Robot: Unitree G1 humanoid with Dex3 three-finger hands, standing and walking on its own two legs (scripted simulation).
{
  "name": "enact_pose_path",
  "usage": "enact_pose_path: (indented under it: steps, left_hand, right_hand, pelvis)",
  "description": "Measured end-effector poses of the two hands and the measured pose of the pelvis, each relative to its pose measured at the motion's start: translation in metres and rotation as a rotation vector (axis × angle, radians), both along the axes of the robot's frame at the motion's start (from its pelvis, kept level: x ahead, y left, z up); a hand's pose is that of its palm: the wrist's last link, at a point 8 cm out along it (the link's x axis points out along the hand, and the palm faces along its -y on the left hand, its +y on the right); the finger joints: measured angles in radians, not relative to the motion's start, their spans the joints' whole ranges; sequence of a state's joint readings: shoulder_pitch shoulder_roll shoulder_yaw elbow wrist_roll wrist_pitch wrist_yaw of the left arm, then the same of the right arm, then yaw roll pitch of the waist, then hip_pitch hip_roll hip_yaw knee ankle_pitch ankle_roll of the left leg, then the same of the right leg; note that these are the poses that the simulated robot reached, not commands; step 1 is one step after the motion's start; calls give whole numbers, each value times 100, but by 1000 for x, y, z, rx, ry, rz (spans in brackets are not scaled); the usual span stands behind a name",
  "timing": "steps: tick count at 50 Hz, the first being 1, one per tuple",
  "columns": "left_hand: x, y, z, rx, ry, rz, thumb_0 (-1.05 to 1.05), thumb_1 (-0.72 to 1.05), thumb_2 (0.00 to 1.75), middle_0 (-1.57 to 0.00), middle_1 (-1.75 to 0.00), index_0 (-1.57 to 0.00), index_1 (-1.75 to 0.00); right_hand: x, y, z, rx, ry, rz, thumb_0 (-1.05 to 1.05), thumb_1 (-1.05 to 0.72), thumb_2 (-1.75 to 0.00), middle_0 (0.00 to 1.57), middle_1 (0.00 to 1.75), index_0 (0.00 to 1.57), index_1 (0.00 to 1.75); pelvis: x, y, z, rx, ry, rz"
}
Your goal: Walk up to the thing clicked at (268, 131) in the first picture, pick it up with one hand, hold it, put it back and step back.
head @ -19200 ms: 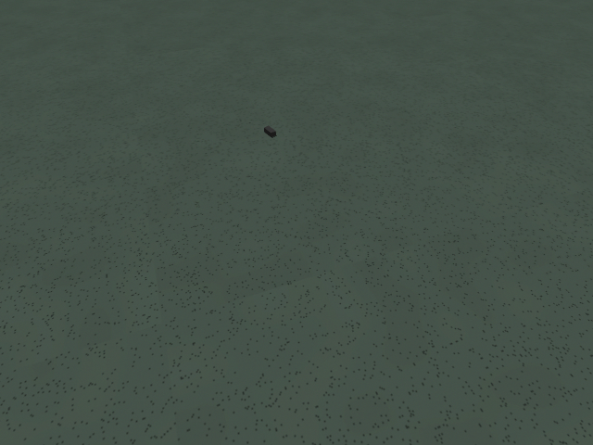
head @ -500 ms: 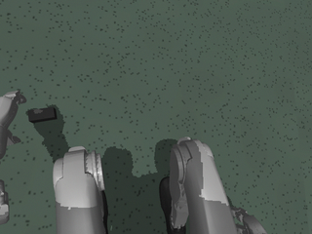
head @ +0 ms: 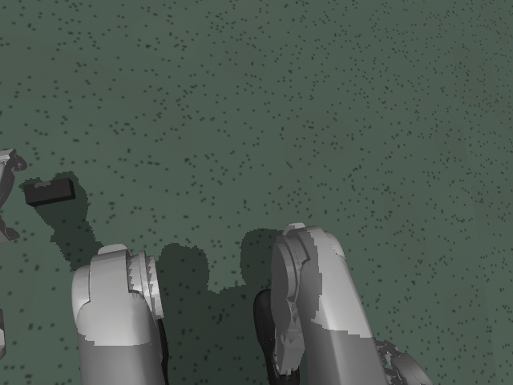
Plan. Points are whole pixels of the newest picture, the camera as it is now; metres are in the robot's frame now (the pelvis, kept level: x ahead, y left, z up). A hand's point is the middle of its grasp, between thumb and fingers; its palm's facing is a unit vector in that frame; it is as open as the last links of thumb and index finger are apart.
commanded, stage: rise first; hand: left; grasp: from above
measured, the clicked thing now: (50, 192) +0.45 +0.33 -0.30
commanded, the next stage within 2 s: approach in 1.16 s
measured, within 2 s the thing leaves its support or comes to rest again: neither
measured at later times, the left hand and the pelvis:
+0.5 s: hand out of the picture +0.40 +0.37 -0.18, palm faces -0.43 -0.14 -0.89, open 12.0 cm; pelvis +0.00 +0.00 +0.00, yaw -1 degrees
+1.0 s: hand out of the picture +0.40 +0.36 -0.17, palm faces -0.44 -0.12 -0.89, open 12.1 cm; pelvis +0.00 +0.00 +0.00, yaw +0 degrees
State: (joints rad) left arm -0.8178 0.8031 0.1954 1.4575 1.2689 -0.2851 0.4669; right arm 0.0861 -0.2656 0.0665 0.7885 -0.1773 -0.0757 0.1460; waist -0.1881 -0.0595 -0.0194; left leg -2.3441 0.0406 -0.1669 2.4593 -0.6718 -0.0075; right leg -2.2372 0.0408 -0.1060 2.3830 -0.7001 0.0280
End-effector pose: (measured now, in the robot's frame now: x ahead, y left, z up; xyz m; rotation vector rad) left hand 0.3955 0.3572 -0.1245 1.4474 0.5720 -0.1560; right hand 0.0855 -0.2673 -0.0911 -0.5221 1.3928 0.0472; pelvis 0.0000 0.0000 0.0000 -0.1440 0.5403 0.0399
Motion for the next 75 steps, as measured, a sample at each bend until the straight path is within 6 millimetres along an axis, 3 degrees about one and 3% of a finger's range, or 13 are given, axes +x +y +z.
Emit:
enact_pose_path:
  steps: [14,42,67,75]
  left_hand:
    - [9,4,-5,8,-7,14,0,-17,70,-43,-65,-42,-67]
    - [9,7,12,6,-29,5,0,-19,72,-41,-67,-40,-69]
    - [10,4,7,3,-20,-10,0,-21,74,-39,-70,-38,-71]
    - [26,-6,6,26,5,-53,0,-27,78,-34,-75,-33,-76]
  right_hand:
    - [-7,0,-2,3,29,9,0,-90,-90,20,30,20,30]
    - [6,0,3,7,-7,19,0,-90,-90,20,30,20,30]
    - [-8,1,1,6,14,16,0,-90,-90,20,30,20,30]
    - [-9,4,3,4,7,20,0,-89,-89,20,30,20,30]
  pelvis:
    - [2,0,-4,-6,1,-6]
    - [0,1,2,-8,0,-1]
    - [-2,0,-3,-7,-12,-1]
    - [-2,1,-2,-8,0,-2]
